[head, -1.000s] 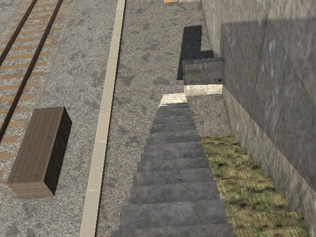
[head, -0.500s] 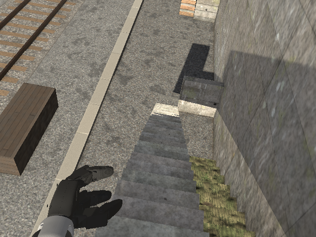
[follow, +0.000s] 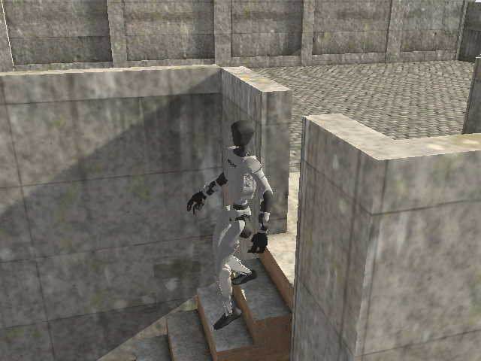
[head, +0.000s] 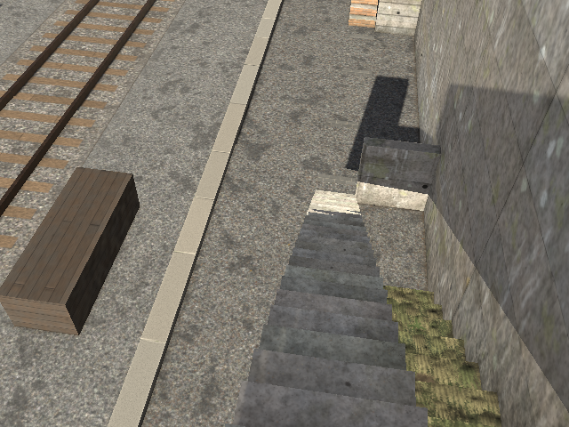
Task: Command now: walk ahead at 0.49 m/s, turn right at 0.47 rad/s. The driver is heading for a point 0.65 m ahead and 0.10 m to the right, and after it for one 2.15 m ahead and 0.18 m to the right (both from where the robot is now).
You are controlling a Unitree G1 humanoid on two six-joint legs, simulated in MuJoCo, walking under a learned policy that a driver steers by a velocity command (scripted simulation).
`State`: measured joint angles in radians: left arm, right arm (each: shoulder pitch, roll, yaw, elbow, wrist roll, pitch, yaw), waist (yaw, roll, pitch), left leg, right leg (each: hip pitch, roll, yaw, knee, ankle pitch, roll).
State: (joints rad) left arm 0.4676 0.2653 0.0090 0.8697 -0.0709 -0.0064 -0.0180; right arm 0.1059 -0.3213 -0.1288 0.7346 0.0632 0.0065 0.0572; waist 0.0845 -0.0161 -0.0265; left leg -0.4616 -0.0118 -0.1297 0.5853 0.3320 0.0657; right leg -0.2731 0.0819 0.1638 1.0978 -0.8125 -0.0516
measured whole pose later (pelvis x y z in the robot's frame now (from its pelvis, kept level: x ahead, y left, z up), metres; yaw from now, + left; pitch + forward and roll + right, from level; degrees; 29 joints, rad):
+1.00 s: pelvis +0.40 -0.16 -0.31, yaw -15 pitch -2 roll -1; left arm 0.57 0.15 0.01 1.13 -0.04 -0.06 -0.02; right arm 0.26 -0.34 -0.13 1.04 0.09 0.12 -0.02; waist 0.07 0.04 -0.01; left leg -0.64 -0.02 -0.13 0.80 0.20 0.09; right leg -0.08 0.06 -0.11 0.55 -0.44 -0.07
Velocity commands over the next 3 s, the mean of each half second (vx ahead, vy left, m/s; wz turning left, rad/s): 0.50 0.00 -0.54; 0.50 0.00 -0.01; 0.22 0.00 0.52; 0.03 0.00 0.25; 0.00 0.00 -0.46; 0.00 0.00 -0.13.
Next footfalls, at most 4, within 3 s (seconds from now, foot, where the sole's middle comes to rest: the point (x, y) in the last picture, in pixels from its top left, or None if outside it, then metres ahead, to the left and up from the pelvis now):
0.06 left None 0.12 0.16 -0.88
0.62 right None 0.34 -0.23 -1.07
1.28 left None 0.63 -0.09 -1.26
1.88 right None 0.86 -0.28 -1.45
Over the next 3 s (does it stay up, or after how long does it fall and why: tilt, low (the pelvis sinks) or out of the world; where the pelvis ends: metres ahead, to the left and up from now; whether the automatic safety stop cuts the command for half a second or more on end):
stays up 0.82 -0.19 -0.68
